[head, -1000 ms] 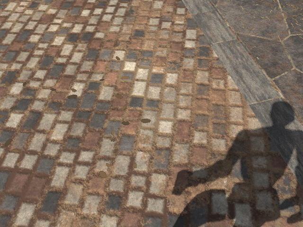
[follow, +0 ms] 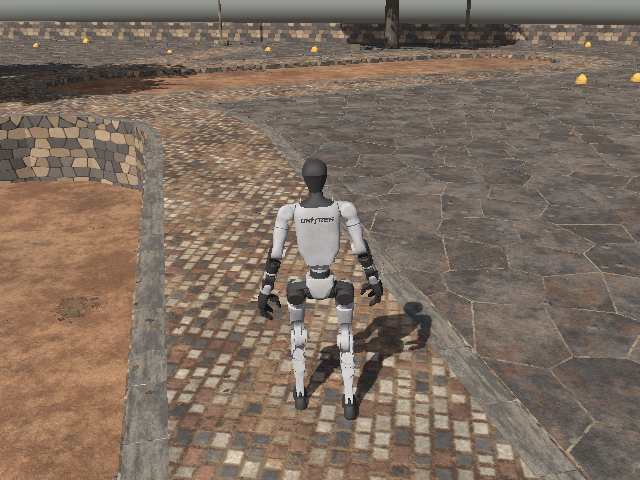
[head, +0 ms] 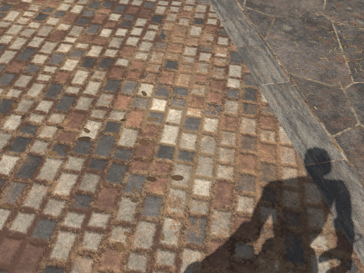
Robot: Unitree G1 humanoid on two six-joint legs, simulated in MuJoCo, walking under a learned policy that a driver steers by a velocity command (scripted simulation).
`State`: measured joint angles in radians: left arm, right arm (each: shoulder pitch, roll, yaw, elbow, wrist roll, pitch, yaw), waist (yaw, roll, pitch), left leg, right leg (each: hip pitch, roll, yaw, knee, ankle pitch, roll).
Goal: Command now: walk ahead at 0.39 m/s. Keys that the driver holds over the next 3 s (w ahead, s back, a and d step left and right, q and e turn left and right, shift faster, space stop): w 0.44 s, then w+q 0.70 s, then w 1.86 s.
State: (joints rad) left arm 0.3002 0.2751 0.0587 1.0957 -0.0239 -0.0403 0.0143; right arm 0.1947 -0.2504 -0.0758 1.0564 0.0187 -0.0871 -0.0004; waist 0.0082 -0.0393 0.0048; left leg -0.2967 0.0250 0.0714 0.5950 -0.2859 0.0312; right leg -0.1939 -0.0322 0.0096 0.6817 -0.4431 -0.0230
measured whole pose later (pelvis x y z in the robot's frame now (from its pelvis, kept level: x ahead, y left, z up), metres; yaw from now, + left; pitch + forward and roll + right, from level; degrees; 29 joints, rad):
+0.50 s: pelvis +0.26 -0.02 -0.01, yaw +1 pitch +2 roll +0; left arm -0.07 0.23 0.06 0.89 -0.01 -0.10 -0.04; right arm 0.45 -0.23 -0.05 1.09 0.01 -0.06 -0.01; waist -0.05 0.01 0.05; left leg 0.02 0.03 0.01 0.69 -0.47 0.01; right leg -0.52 0.01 -0.08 0.58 -0.10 -0.09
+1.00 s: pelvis +0.55 +0.03 -0.01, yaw +15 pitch +2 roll -2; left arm 0.32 0.26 0.07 1.02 -0.01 -0.05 0.03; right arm 0.04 -0.23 -0.06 0.79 0.03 -0.05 0.06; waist 0.04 0.02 0.04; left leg -0.54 0.03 0.09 0.60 -0.11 0.13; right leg 0.11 -0.04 -0.30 0.41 -0.48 0.04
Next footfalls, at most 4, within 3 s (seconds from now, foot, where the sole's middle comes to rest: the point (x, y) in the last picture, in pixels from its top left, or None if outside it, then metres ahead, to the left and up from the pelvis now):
0.46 right None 0.42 -0.12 -0.77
1.00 left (141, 224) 0.70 0.15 -0.77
1.52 right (164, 152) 1.07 0.08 -0.77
2.06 left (96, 122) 1.24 0.43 -0.77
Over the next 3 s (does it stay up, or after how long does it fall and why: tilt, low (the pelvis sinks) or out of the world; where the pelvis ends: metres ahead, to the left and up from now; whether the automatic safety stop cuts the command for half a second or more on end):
stays up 1.61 0.44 0.02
